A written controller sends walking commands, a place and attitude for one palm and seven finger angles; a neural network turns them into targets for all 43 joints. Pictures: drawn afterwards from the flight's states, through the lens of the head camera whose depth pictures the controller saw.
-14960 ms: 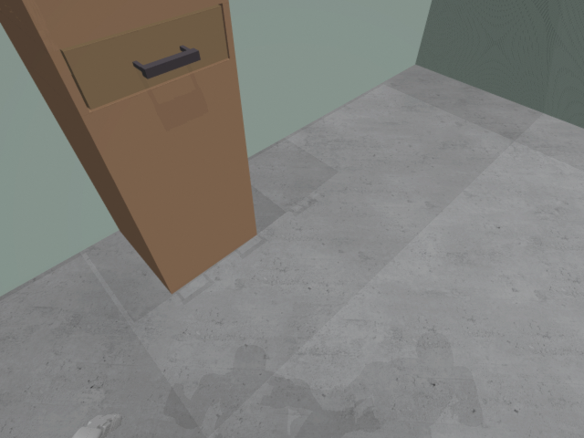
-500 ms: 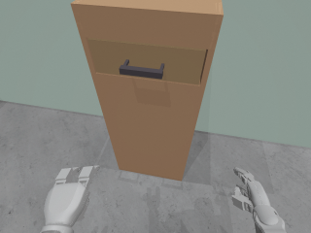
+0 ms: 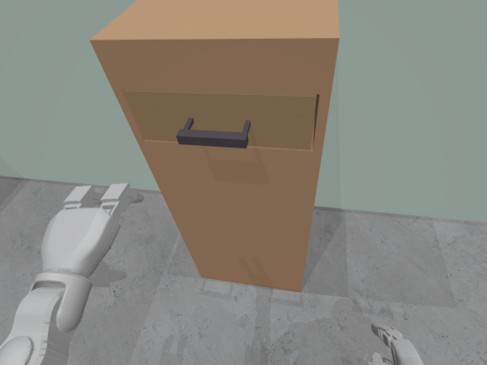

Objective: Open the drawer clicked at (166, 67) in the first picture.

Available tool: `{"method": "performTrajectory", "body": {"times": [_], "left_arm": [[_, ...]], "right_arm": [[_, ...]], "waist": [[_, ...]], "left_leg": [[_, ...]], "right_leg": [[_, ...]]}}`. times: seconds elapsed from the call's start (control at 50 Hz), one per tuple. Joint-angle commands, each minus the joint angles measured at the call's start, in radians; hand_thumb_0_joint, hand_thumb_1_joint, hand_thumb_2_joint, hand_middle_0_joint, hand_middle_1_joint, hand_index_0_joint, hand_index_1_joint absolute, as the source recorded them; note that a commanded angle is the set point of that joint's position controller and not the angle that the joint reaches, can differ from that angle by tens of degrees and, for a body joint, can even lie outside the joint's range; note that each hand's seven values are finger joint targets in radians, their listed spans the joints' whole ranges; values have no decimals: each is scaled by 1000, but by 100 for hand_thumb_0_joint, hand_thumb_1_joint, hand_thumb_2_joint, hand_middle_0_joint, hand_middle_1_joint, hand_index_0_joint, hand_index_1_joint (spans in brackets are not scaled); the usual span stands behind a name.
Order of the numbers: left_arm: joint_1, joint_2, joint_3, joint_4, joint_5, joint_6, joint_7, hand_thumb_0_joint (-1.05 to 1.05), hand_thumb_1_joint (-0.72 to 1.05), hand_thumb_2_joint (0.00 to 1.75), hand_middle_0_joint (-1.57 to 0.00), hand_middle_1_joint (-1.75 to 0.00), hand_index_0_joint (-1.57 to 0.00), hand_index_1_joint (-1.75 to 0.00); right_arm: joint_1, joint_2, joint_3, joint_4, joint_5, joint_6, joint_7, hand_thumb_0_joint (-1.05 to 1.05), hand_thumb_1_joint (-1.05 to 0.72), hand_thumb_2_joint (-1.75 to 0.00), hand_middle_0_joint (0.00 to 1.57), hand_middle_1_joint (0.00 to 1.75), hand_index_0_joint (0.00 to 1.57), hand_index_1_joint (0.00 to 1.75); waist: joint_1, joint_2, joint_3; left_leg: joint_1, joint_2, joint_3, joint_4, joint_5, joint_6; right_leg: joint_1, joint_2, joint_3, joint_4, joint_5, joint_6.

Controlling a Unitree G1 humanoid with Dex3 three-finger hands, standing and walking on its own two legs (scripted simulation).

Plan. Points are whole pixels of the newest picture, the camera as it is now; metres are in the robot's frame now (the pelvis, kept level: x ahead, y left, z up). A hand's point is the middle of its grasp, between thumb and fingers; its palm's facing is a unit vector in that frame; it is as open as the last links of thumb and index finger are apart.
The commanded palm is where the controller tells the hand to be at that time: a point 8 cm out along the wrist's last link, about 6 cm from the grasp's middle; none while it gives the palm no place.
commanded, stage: raise the hand with hooked fingers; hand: left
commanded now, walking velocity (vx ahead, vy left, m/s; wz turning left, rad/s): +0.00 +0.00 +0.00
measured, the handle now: (215, 131) +0.52 +0.14 +0.10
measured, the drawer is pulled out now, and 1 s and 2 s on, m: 0.00 0.00 0.00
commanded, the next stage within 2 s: move the hooked fingers above the handle in 0.98 s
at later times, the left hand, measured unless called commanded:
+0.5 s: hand (68, 172) +0.28 +0.27 +0.22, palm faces +0.15 +0.00 -0.99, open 13.8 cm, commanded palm +0.24 +0.26 +0.27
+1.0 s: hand (56, 176) +0.27 +0.27 +0.22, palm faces +0.19 -0.02 -0.98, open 13.8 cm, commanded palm +0.22 +0.26 +0.27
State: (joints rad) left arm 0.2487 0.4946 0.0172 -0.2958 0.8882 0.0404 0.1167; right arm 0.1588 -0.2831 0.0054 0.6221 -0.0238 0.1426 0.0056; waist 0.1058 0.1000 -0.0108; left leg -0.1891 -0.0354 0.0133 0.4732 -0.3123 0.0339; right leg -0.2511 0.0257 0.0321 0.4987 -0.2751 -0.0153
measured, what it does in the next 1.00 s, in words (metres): stands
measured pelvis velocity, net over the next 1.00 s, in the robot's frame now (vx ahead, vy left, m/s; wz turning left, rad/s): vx -0.05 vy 0.01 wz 0.04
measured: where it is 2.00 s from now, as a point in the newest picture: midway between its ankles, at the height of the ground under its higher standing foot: outside the picture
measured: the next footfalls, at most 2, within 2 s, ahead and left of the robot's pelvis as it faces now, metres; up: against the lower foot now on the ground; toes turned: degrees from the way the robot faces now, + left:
none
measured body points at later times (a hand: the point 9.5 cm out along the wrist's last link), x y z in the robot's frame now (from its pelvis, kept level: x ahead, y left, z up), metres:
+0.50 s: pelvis -0.03 +0.01 +0.01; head -0.02 -0.03 +0.45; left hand +0.27 +0.27 +0.27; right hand +0.21 -0.18 -0.09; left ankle -0.04 +0.10 -0.74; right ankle -0.01 -0.11 -0.74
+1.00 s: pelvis -0.05 +0.01 +0.01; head -0.04 -0.04 +0.45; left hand +0.26 +0.27 +0.27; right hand +0.15 -0.21 -0.11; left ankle -0.04 +0.10 -0.74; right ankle -0.01 -0.11 -0.74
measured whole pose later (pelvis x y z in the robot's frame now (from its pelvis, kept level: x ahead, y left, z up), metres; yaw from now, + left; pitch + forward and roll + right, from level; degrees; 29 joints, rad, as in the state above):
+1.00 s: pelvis -0.05 +0.01 +0.01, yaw +2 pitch -1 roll +0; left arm -0.33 0.66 0.07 -0.05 0.77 0.03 -0.19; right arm 0.14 -0.29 0.02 0.63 0.03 0.12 0.02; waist 0.10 0.10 0.03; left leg -0.17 -0.06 -0.01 0.40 -0.20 0.04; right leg -0.22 -0.01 0.01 0.43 -0.18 0.00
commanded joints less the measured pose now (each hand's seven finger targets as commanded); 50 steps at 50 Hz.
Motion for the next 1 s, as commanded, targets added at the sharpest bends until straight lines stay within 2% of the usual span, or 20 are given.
{"method": "performTrajectory", "body": {"times": [0.0, 0.06, 0.1, 0.12, 0.14, 0.22, 0.26, 0.34, 0.46, 0.5, 0.54, 0.58, 0.62, 0.66, 0.72, 0.74, 0.82, 0.9, 0.94, 0.98], "left_arm": [[-237, 194, 126, -167, -10, -1, -1, 0, -31, 38, -29, -108, -29, -108], [-342, 249, 144, -130, -12, 25, -50, 0, -38, 35, -29, -112, -29, -112], [-427, 288, 159, -146, -15, 30, -78, 0, -43, 33, -29, -115, -29, -115], [-438, 292, 169, -153, -35, 32, -88, 0, -45, 32, -30, -117, -30, -117], [-482, 306, 170, -149, -31, 32, -104, 0, -48, 31, -30, -118, -30, -118], [-577, 333, 180, -80, -63, 39, -168, 0, -50, 30, -30, -120, -30, -120], [-643, 334, 158, -29, -66, 45, -201, 0, -50, 30, -30, -120, -30, -120], [-777, 370, 158, 19, -66, 59, -263, 0, -50, 30, -30, -120, -30, -120], [-965, 411, 145, 34, -80, 37, -334, 0, -50, 30, -30, -120, -30, -120], [-880, 382, 136, 110, -87, 35, -357, 0, -50, 30, -30, -120, -30, -120], [-824, 376, 141, 127, -99, 26, -382, 0, -50, 30, -30, -120, -30, -120], [-821, 382, 148, 91, -110, 13, -389, 0, -50, 30, -30, -120, -30, -120], [-815, 397, 177, 50, -117, -12, -386, 0, -50, 30, -30, -120, -30, -120], [-840, 403, 181, 13, -122, -38, -371, 0, -50, 30, -30, -120, -30, -120], [-878, 467, 256, -69, -127, -86, -321, 0, -50, 30, -30, -120, -30, -120], [-901, 467, 254, -90, -125, -99, -303, 0, -50, 30, -30, -120, -30, -120], [-877, 456, 282, 19, -142, -83, -250, 0, -50, 30, -30, -120, -30, -120], [-866, 394, 201, 124, -126, -16, -253, 0, -50, 30, -30, -120, -30, -120], [-861, 349, 137, 118, -114, 10, -279, 0, -50, 30, -30, -120, -30, -120], [-843, 336, 104, 72, -100, 22, -306, 0, -50, 30, -30, -120, -30, -120]], "right_arm": [[-196, -77, -36, -175, 16, -51, -5, 0, -90, -90, 20, 30, 20, 30], [-207, -81, -38, -167, 27, -36, -6, 0, -90, -90, 20, 30, 20, 30], [-219, -83, -36, -173, 29, -30, -8, 0, -90, -90, 20, 30, 20, 30], [-233, -85, -32, -183, 34, -31, -7, 0, -90, -90, 20, 30, 20, 30], [-225, -77, -27, -175, 29, -34, -2, 0, -90, -90, 20, 30, 20, 30], [-242, -80, -24, -177, 42, -27, -1, 0, -90, -90, 20, 30, 20, 30], [-223, -83, -20, -168, 40, -24, -1, 0, -90, -90, 20, 30, 20, 30], [-232, -89, -9, -174, 43, -27, 4, 0, -90, -90, 20, 30, 20, 30], [-218, -94, -6, -177, 49, -37, 4, 0, -90, -90, 20, 30, 20, 30], [-204, -96, -7, -183, 50, -36, 4, 0, -90, -90, 20, 30, 20, 30], [-198, -99, -5, -188, 53, -35, 13, 0, -90, -90, 20, 30, 20, 30], [-199, -104, -7, -200, 57, -34, 14, 0, -90, -90, 20, 30, 20, 30], [-200, -104, -10, -212, 55, -43, 18, 0, -90, -90, 20, 30, 20, 30], [-187, -100, -13, -210, 50, -51, 15, 0, -90, -90, 20, 30, 20, 30], [-180, -100, -20, -203, 43, -73, 13, 0, -90, -90, 20, 30, 20, 30], [-176, -94, -20, -195, 41, -79, 13, 0, -90, -90, 20, 30, 20, 30], [-161, -99, -28, -164, 50, -85, 13, 0, -90, -90, 20, 30, 20, 30], [-174, -108, -23, -156, 60, -70, 13, 0, -90, -90, 20, 30, 20, 30], [-190, -107, -20, -168, 65, -70, 16, 0, -90, -90, 20, 30, 20, 30], [-196, -109, -23, -183, 65, -67, 16, 0, -90, -90, 20, 30, 20, 30]], "waist": [[-13, -105, -207], [-13, -90, -211], [-7, -76, -243], [-9, -39, -255], [-1, -51, -283], [-11, -43, -212], [-19, -60, -186], [-21, -71, -208], [-31, -32, -244], [-23, -67, -201], [-16, -93, -197], [-14, -80, -181], [-10, -80, -203], [-10, -67, -218], [0, -21, -259], [-1, 5, -283], [0, -6, -209], [-8, -47, -156], [-15, -52, -175], [-18, -59, -206]], "left_leg": [[29, 13, -22, -43, 485, -10], [39, 8, -16, -60, 476, -8], [58, 8, -22, -69, 505, -10], [77, 9, -27, -65, 507, -8], [79, 8, -28, -71, 536, -11], [75, 12, -25, -95, 492, -13], [64, 12, -20, -110, 467, -14], [57, 9, -19, -116, 436, -14], [73, 12, -32, -130, 368, -16], [50, 13, -29, -135, 345, -15], [29, 17, -26, -140, 324, -15], [17, 20, -27, -146, 304, -14], [25, 20, -30, -141, 294, -9], [32, 19, -35, -145, 281, -8], [55, 20, -49, -140, 292, -8], [63, 18, -54, -142, 299, -13], [30, 21, -52, -149, 279, -24], [-11, 19, -35, -158, 234, -26], [-9, 18, -30, -156, 210, -25], [7, 15, -30, -146, 219, -17]], "right_leg": [[200, -35, 27, -32, 479, -18], [222, -35, 17, -45, 453, -20], [244, -35, 6, -45, 453, -19], [250, -33, 12, -50, 454, -21], [275, -39, -1, -46, 463, -19], [244, -24, -8, -80, 403, -20], [234, -27, -21, -91, 375, -19], [244, -29, -24, -97, 354, -20], [216, -29, -34, -109, 256, -22], [196, -27, -40, -114, 234, -21], [203, -29, -43, -112, 215, -21], [188, -28, -47, -109, 193, -23], [191, -22, -41, -109, 183, -21], [191, -27, -44, -107, 153, -22], [200, -18, -37, -105, 148, -23], [207, -25, -39, -101, 144, -25], [176, -20, -38, -117, 126, -27], [151, -27, -42, -118, 97, -24], [155, -30, -40, -113, 80, -23], [165, -31, -34, -110, 95, -22]]}}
